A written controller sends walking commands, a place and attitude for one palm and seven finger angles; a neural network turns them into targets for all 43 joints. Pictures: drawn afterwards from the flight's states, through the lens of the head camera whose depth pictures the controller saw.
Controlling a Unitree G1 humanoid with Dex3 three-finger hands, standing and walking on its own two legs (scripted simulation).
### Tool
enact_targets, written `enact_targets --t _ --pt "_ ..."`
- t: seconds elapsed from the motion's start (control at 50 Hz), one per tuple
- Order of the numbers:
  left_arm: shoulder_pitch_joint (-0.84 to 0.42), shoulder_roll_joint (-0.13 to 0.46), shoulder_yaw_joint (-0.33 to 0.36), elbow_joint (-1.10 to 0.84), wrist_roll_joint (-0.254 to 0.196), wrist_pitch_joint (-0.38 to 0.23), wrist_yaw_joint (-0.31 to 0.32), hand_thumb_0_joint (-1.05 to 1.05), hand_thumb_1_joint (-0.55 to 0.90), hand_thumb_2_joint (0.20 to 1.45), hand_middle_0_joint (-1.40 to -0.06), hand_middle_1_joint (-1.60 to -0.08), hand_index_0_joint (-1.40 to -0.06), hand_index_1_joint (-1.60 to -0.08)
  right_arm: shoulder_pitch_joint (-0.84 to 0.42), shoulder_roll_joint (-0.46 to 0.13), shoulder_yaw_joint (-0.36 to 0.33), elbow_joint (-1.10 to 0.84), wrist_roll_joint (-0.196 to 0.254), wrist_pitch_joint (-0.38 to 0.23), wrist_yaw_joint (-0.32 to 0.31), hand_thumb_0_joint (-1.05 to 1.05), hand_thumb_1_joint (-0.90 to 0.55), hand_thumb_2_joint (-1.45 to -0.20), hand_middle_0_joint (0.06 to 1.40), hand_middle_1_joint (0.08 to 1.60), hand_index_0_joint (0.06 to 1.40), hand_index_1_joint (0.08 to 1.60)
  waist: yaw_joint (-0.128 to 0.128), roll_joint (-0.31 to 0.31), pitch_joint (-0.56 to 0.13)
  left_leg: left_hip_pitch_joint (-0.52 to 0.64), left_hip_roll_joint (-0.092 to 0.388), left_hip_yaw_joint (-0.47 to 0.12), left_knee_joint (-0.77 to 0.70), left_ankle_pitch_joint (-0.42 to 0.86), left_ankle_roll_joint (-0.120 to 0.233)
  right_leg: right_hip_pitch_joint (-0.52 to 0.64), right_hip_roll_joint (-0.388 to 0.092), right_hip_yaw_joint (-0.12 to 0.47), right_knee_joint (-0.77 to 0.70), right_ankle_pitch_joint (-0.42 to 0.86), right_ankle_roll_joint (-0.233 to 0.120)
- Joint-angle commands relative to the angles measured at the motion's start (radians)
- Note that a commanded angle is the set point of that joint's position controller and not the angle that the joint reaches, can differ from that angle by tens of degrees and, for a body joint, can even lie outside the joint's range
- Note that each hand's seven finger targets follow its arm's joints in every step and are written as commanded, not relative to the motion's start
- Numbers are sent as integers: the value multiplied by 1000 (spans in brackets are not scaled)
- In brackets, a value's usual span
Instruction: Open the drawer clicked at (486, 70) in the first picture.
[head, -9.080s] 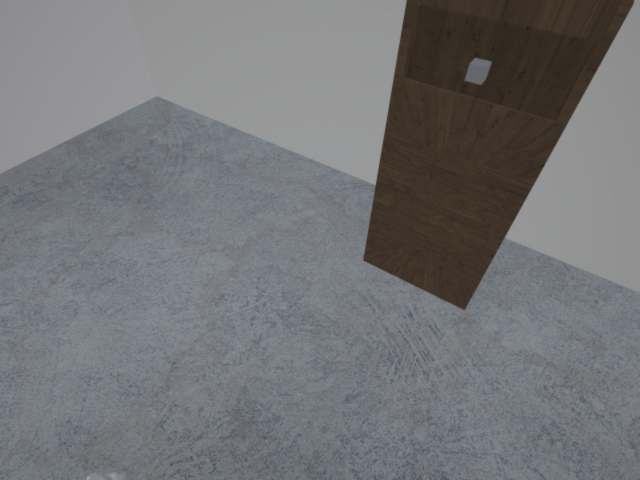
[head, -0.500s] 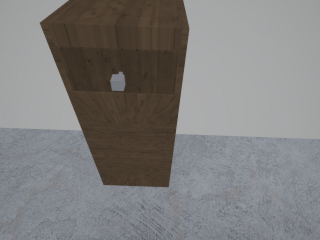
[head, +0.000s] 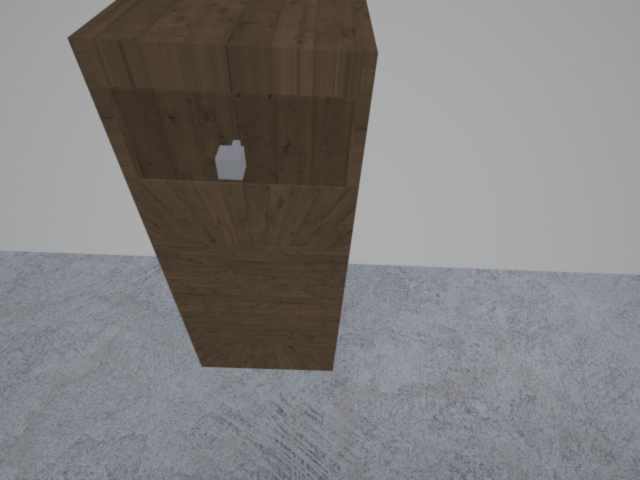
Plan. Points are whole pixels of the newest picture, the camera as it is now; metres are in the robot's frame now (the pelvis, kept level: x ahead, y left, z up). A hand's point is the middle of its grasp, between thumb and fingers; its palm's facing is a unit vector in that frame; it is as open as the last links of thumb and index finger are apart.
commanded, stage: look again from close up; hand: left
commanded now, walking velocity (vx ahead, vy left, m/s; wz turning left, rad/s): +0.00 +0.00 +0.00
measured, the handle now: (233, 155) +0.57 +0.18 +0.10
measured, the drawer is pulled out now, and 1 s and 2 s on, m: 0.00 0.00 0.00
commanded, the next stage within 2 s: shuffle to correct the standing spot in 0.26 s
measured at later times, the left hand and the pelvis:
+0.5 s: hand out of the picture +0.00 +0.14 -0.18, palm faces +0.04 -0.99 -0.13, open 7.4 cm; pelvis +0.02 -0.01 +0.00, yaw +0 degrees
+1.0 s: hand out of the picture +0.04 +0.14 -0.18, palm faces +0.06 -0.98 -0.19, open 7.3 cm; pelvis +0.04 -0.03 +0.00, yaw +0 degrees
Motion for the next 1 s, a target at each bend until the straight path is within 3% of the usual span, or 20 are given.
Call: enact_targets --t 0.0,0.34,0.38,0.42,0.46,0.5,0.54,0.58,0.62,0.64,0.68,0.7,0.74,0.8,0.96,0.98 --pt "72 85 12 -24 1 -9 7 0 900 900 -200 -300 -200 -300 70 -90 -15 -23 4 -12 -1 0 -900 -900 200 300 200 300 0 11 112 -119 128 -143 -154 -33 -7 5 -73 98 -78 6 -37" --pt "58 90 16 -30 -1 -10 5 0 900 900 -200 -300 -200 -300 64 -91 -13 -10 4 -17 -4 0 -900 -900 200 300 200 300 3 16 79 -76 130 -130 -142 74 -8 47 -79 93 -76 80 -37" --pt "66 90 21 -27 2 -6 1 0 900 900 -200 -300 -200 -300 76 -97 -16 -3 0 -14 -3 0 -900 -900 200 300 200 300 0 5 69 -71 136 -139 -144 -60 0 38 -65 83 -58 -40 -41" --pt "59 83 24 -32 8 2 -6 0 900 900 -200 -300 -200 -300 83 -112 -25 -3 -5 -7 -2 0 -900 -900 200 300 200 300 -4 40 125 -116 162 -182 -194 -244 17 -14 -38 60 -25 -153 -44" --pt "60 75 29 -43 15 5 -13 0 900 900 -200 -300 -200 -300 83 -128 -35 -11 -8 -4 -2 0 -900 -900 200 300 200 300 -5 73 170 -149 197 -233 -239 -348 40 -52 -13 30 24 -175 -46" --pt "62 69 34 -51 19 4 -20 0 900 900 -200 -300 -200 -300 92 -132 -43 -17 -8 -7 -5 0 -900 -900 200 300 200 300 -5 82 180 -138 224 -269 -248 -354 63 -78 -4 20 57 -159 -49" --pt "74 64 38 -54 19 1 -25 0 900 900 -200 -300 -200 -300 100 -133 -46 -21 -8 -13 -9 0 -900 -900 200 300 200 300 -2 76 174 -124 232 -269 -216 -282 75 -83 -7 27 64 -127 -54" --pt "111 57 39 -45 15 -9 -21 0 900 900 -200 -300 -200 -300 90 -113 -38 -28 -4 -22 -13 0 -900 -900 200 300 200 300 14 40 132 -134 191 -198 -125 -69 57 6 -31 65 21 -13 -59" --pt "155 71 40 -22 7 -17 -10 0 900 900 -200 -300 -200 -300 86 -80 -26 -27 0 -29 -16 0 -900 -900 200 300 200 300 19 -29 90 -138 118 -87 -2 113 13 98 -87 126 5 245 -71" --pt "170 89 41 -11 3 -24 -3 0 900 900 -200 -300 -200 -300 89 -60 -20 -25 1 -29 -18 0 -900 -900 200 300 200 300 14 -72 42 -128 96 -53 40 126 -9 149 -125 157 1 441 -80" --pt "146 105 35 -11 -7 -31 7 0 900 900 -200 -300 -200 -300 102 -48 -14 -12 8 -23 -21 0 -900 -900 200 300 200 300 -7 -55 -5 -75 98 -55 14 166 -38 174 -157 145 15 740 -79" --pt "125 108 33 -18 -9 -28 11 0 900 900 -200 -300 -200 -300 99 -50 -17 -6 11 -19 -24 0 -900 -900 200 300 200 300 -10 -34 17 -57 105 -61 -12 225 -42 158 -146 130 22 784 -66" --pt "108 119 36 -36 -8 -23 18 0 900 900 -200 -300 -200 -300 95 -62 -23 -12 14 -13 -29 0 -900 -900 200 300 200 300 -6 2 2 -18 116 -68 -11 359 -40 150 -137 121 42 794 -49" --pt "86 134 45 -59 -5 -12 25 0 900 900 -200 -300 -200 -300 80 -82 -36 -29 12 -1 -30 0 -900 -900 200 300 200 300 -3 8 -27 14 127 -66 20 445 -39 127 -136 121 63 746 -50" --pt "16 129 40 -87 -2 4 17 0 900 900 -200 -300 -200 -300 15 -97 -37 -55 5 11 -16 0 -900 -900 200 300 200 300 -1 -5 -7 9 136 -92 -18 276 -32 52 -117 132 -1 359 -62" --pt "99 197 52 -50 2 -6 51 0 900 900 -200 -300 -200 -300 -112 -162 -55 -146 21 6 -6 0 -900 -900 200 300 200 300 37 -5 34 -53 133 -40 190 204 -65 35 -167 208 -18 781 -19"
